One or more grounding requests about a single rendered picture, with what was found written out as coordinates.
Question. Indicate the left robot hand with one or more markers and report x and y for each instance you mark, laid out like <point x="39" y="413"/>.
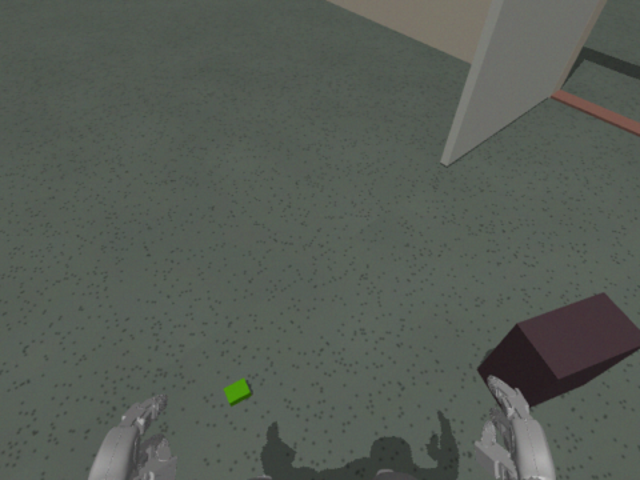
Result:
<point x="122" y="457"/>

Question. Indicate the right robot hand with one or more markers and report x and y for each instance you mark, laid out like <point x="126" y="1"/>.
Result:
<point x="524" y="439"/>

